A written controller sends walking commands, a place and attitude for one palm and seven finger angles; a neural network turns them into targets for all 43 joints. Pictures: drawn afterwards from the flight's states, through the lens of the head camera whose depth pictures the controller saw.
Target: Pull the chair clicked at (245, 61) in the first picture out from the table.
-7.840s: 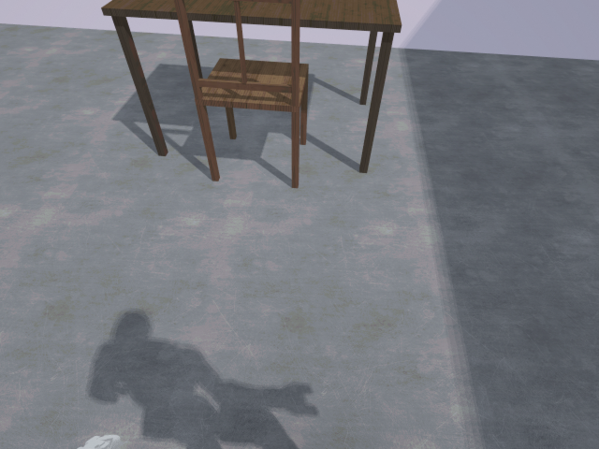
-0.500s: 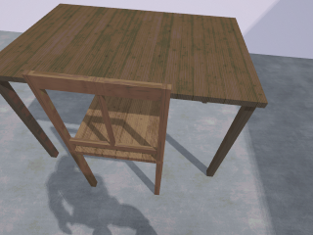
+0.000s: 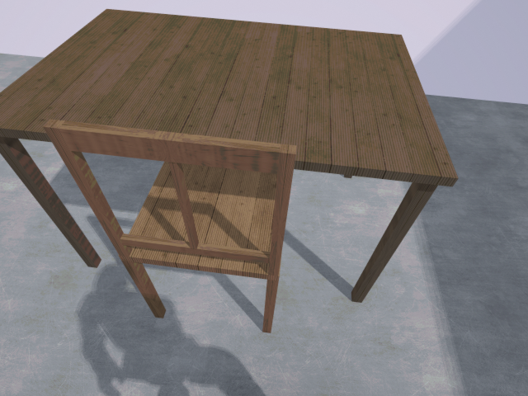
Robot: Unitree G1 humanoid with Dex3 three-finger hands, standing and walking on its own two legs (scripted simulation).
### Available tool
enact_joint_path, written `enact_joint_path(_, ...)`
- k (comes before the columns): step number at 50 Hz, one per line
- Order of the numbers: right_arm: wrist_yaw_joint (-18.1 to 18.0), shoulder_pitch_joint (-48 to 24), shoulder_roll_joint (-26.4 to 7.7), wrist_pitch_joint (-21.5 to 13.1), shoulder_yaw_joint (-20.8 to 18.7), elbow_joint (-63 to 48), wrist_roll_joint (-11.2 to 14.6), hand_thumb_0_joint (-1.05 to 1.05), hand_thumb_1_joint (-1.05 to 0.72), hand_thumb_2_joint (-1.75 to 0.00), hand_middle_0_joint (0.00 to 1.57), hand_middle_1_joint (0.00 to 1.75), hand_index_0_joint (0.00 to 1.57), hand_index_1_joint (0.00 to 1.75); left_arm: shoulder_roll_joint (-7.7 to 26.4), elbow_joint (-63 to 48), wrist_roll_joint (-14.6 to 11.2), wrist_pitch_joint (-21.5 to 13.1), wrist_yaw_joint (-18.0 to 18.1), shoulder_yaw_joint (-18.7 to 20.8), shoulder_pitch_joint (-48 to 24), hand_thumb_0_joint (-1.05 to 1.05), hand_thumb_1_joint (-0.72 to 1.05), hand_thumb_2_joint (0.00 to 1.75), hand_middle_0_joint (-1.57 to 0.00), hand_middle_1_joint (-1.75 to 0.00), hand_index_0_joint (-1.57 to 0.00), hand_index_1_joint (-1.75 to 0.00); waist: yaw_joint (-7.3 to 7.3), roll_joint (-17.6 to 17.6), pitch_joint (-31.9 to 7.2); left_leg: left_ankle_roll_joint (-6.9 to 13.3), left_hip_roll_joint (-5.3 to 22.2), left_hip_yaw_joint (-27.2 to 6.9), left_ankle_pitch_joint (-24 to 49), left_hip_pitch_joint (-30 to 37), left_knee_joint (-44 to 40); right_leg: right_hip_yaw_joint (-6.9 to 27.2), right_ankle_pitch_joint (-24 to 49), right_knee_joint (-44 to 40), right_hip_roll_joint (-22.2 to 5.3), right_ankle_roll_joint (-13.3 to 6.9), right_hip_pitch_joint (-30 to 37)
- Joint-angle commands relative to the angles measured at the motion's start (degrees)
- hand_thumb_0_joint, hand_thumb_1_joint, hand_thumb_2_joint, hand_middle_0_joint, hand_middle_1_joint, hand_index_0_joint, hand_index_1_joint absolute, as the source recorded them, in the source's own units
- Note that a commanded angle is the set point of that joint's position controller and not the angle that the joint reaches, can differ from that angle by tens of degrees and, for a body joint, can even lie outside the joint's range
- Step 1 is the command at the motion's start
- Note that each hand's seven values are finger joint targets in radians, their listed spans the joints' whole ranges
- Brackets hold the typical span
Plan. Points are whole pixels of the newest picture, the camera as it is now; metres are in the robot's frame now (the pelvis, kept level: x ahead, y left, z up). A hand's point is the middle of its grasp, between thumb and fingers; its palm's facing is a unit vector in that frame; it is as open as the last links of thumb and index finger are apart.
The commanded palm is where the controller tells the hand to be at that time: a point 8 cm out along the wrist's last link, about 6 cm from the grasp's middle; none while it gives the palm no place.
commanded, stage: shuffle to correct the standing spot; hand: left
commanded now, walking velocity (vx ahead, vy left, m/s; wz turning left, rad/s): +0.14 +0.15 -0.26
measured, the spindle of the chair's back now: (186, 208) +0.49 +0.21 -0.08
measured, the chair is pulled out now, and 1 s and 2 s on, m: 0.00 0.00 0.00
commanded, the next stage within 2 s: come to a stop and stand still in 0.04 s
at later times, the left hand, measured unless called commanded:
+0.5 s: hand out of the picture +0.09 +0.20 -0.18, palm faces +0.01 -0.98 -0.22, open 7.3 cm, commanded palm none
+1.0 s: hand out of the picture +0.04 +0.19 -0.18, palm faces -0.02 -0.98 -0.21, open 7.3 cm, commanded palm none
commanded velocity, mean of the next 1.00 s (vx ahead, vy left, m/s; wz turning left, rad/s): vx -0.02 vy -0.01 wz -0.02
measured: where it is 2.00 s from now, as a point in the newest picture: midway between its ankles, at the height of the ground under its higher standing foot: outside the picture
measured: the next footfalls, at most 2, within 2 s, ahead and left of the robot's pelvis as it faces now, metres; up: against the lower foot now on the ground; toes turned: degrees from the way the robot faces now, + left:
none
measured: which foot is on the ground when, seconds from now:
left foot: down 0.00-1.00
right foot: down 0.00-1.00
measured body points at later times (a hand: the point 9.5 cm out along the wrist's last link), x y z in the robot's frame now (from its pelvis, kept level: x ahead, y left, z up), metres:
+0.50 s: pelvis +0.04 +0.02 +0.00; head +0.08 +0.03 +0.45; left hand +0.09 +0.26 -0.16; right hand +0.01 -0.19 -0.16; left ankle -0.03 +0.12 -0.74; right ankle -0.01 -0.14 -0.73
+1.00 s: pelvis -0.03 +0.01 -0.01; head -0.02 +0.02 +0.44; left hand +0.04 +0.24 -0.16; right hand +0.07 -0.25 -0.13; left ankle -0.03 +0.12 -0.74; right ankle -0.02 -0.14 -0.74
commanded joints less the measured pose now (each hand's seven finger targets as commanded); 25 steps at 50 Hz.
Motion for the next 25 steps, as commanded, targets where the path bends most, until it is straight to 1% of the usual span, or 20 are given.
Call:
enact_joint_path(1,0.4,3.7,-4.7,-0.3,-0.9,-3.0,-0.5,0.00,-0.90,-0.90,0.20,0.30,0.20,0.30,8.0,-2.2,0.0,-0.5,0.0,2.1,4.8,0.00,0.90,0.90,-0.20,-0.30,-0.20,-0.30,0.36,-4.8,6.5,1.3,-0.7,0.9,-2.4,-7.5,-0.6,9.2,-9.5,-9.5,-6.2,-6.8,-3.2)
enact_joint_path(3,0.3,4.5,-4.7,-0.6,-1.0,-3.4,-0.5,0.00,-0.90,-0.90,0.20,0.30,0.20,0.30,8.1,-2.6,0.1,-0.5,0.0,2.5,4.7,0.00,0.90,0.90,-0.20,-0.30,-0.20,-0.30,-0.06,-4.8,5.3,1.3,-0.5,1.6,-0.7,-6.3,-0.1,9.3,-4.4,-7.9,-6.5,-7.5,-2.6)
enact_joint_path(4,0.2,5.4,-5.0,-0.9,-1.1,-3.4,-0.5,0.00,-0.90,-0.90,0.20,0.30,0.20,0.30,7.9,-2.9,0.1,-0.5,0.0,2.6,4.4,0.00,0.90,0.90,-0.20,-0.30,-0.20,-0.30,-0.37,-3.3,4.7,1.4,-0.1,1.3,1.5,-5.1,-0.5,8.4,-1.3,-5.9,-5.8,-7.4,-2.9)
enact_joint_path(5,0.1,6.3,-5.4,-1.3,-1.1,-3.3,-0.5,0.00,-0.90,-0.90,0.20,0.30,0.20,0.30,7.5,-3.3,0.1,-0.5,-0.1,2.7,3.8,0.00,0.90,0.90,-0.20,-0.30,-0.20,-0.30,-0.70,-0.6,3.9,1.8,0.9,0.5,5.1,-3.1,-1.7,6.6,1.9,-3.1,-4.5,-6.9,-3.3)
enact_joint_path(6,0.0,7.7,-6.3,-1.6,-1.1,-2.9,-0.5,0.00,-0.90,-0.90,0.20,0.30,0.20,0.30,6.7,-3.7,0.2,-0.4,-0.1,2.6,3.1,0.00,0.90,0.90,-0.20,-0.30,-0.20,-0.30,-1.09,2.6,2.5,2.6,2.7,-1.1,9.7,-0.6,-3.0,3.3,3.6,0.6,-2.5,-5.9,-3.8)
enact_joint_path(7,-0.1,8.8,-7.6,-1.7,-1.3,-2.6,-0.5,0.00,-0.90,-0.90,0.20,0.30,0.20,0.30,5.5,-4.1,0.3,-0.3,-0.1,2.4,2.6,0.00,0.90,0.90,-0.20,-0.30,-0.20,-0.30,-1.33,6.8,1.7,3.8,4.8,-3.0,15.6,1.3,-4.2,0.3,3.1,4.5,-0.4,-5.1,-4.6)
enact_joint_path(8,-0.5,9.4,-8.1,-1.6,-1.4,-2.5,-0.4,0.00,-0.90,-0.90,0.20,0.30,0.20,0.30,4.1,-4.5,0.4,-0.3,-0.1,2.0,1.8,0.00,0.90,0.90,-0.20,-0.30,-0.20,-0.30,-1.47,8.7,2.9,5.2,6.9,-4.8,22.0,1.7,-5.6,-1.8,0.5,6.7,1.4,-4.3,-6.2)
enact_joint_path(9,-0.9,9.0,-8.1,-1.7,-1.1,-2.5,-0.5,0.00,-0.90,-0.90,0.20,0.30,0.20,0.30,3.1,-4.4,0.2,-0.3,0.0,1.6,1.9,0.00,0.90,0.90,-0.20,-0.30,-0.20,-0.30,-1.03,10.1,3.3,5.9,8.1,-5.7,30.2,2.2,-5.5,-2.1,-0.5,7.2,1.7,-3.9,-6.7)
enact_joint_path(10,-1.3,7.8,-7.5,-1.8,-0.9,-2.7,-0.5,0.00,-0.90,-0.90,0.20,0.30,0.20,0.30,2.7,-3.7,-0.1,-0.3,0.2,1.4,2.9,0.00,0.90,0.90,-0.20,-0.30,-0.20,-0.30,-0.28,8.7,2.6,5.9,8.0,-5.2,37.6,3.2,-4.1,-1.3,1.8,6.0,1.2,-3.9,-5.5)
enact_joint_path(11,-1.6,7.0,-7.2,-2.0,-0.8,-2.9,-0.3,0.00,-0.90,-0.90,0.20,0.30,0.20,0.30,3.1,-3.0,-0.3,-0.4,0.3,1.3,3.6,0.00,0.90,0.90,-0.20,-0.30,-0.20,-0.30,0.00,6.4,2.3,4.9,7.0,-4.1,42.6,2.9,-2.7,0.0,7.9,4.4,0.3,-4.0,-3.2)
enact_joint_path(12,-1.9,6.3,-7.0,-2.1,-0.7,-3.0,-0.2,0.00,-0.90,-0.90,0.20,0.30,0.20,0.30,3.5,-2.3,-0.5,-0.6,0.5,1.3,4.4,0.00,0.90,0.90,-0.20,-0.30,-0.20,-0.30,0.09,4.8,1.4,3.6,6.0,-3.2,45.8,3.0,-1.8,1.2,16.0,3.5,-0.8,-4.0,-1.1)
enact_joint_path(13,-2.1,6.1,-6.4,-2.1,-0.8,-2.9,-0.1,0.00,-0.90,-0.90,0.20,0.30,0.20,0.30,4.0,-1.8,-0.6,-0.7,0.7,1.3,4.7,0.00,0.90,0.90,-0.20,-0.30,-0.20,-0.30,-0.04,2.2,1.7,2.8,5.6,-2.7,47.3,2.6,-1.8,1.7,23.0,3.3,-1.4,-3.8,0.3)
enact_joint_path(14,-2.3,6.2,-6.8,-2.1,-1.0,-2.6,0.0,0.00,-0.90,-0.90,0.20,0.30,0.20,0.30,4.4,-1.5,-0.7,-0.7,0.9,1.4,4.5,0.00,0.90,0.90,-0.20,-0.30,-0.20,-0.30,-0.31,2.1,0.5,2.2,5.4,-2.4,48.9,3.6,-1.9,1.5,26.5,4.0,-1.9,-3.5,1.2)
enact_joint_path(16,-2.5,6.1,-7.1,-2.1,-1.5,-2.3,0.1,0.00,-0.90,-0.90,0.20,0.30,0.20,0.30,4.8,-2.0,-0.8,-0.5,1.2,1.6,4.2,0.00,0.90,0.90,-0.20,-0.30,-0.20,-0.30,-0.48,2.9,-2.1,2.3,5.9,-2.1,52.4,6.8,-1.6,1.0,27.0,4.6,-1.8,-2.9,1.2)
enact_joint_path(17,-2.5,6.2,-7.2,-1.9,-1.8,-2.4,0.1,0.00,-0.90,-0.90,0.20,0.30,0.20,0.30,5.1,-2.4,-0.8,-0.3,1.2,1.8,3.2,0.00,0.90,0.90,-0.20,-0.30,-0.20,-0.30,-0.79,3.4,-2.4,2.4,6.3,-2.2,54.0,7.5,-1.7,0.5,25.2,4.9,-1.5,-2.6,0.6)
enact_joint_path(18,-2.6,6.1,-6.9,-1.8,-2.0,-2.4,0.1,0.00,-0.90,-0.90,0.20,0.30,0.20,0.30,4.9,-3.0,-0.7,-0.1,1.2,2.0,2.4,0.00,0.90,0.90,-0.20,-0.30,-0.20,-0.30,-0.76,3.5,-1.4,2.8,6.8,-2.5,55.1,7.6,-2.2,0.4,22.0,5.0,-1.0,-2.5,-0.4)
enact_joint_path(22,-2.5,5.8,-7.3,-1.3,-2.9,-3.0,-0.3,0.00,-0.90,-0.90,0.20,0.30,0.20,0.30,4.5,-5.5,-0.5,0.4,1.1,2.6,-0.1,0.00,0.90,0.90,-0.20,-0.30,-0.20,-0.30,-1.23,6.4,-1.7,4.1,8.5,-3.4,59.6,11.2,-1.5,-1.3,10.1,3.9,0.1,-2.1,-4.4)
enact_joint_path(23,-2.5,5.5,-7.0,-1.3,-2.9,-3.2,-0.3,0.00,-0.90,-0.90,0.20,0.30,0.20,0.30,4.7,-5.8,-0.5,0.4,1.0,2.7,-0.5,0.00,0.90,0.90,-0.20,-0.30,-0.20,-0.30,-1.15,7.0,-1.1,4.2,8.5,-3.5,59.5,10.6,-1.5,-1.4,9.5,2.9,0.2,-2.2,-3.9)
enact_joint_path(24,-2.4,5.0,-7.1,-1.2,-3.0,-3.4,-0.3,0.00,-0.90,-0.90,0.20,0.30,0.20,0.30,4.8,-5.8,-0.4,0.4,1.0,2.8,-0.2,0.00,0.90,0.90,-0.20,-0.30,-0.20,-0.30,-0.81,6.6,-1.3,3.9,8.0,-3.2,57.4,9.5,-0.9,-1.4,12.6,2.1,-0.2,-2.4,-2.6)
enact_joint_path(25,-2.4,4.9,-6.7,-1.2,-3.0,-3.6,-0.3,0.00,-0.90,-0.90,0.20,0.30,0.20,0.30,5.1,-5.7,-0.4,0.2,1.1,2.9,0.5,0.00,0.90,0.90,-0.20,-0.30,-0.20,-0.30,-0.61,5.9,-2.5,3.2,7.1,-2.6,53.6,7.7,-0.2,-0.7,20.2,1.7,-1.1,-2.8,0.2)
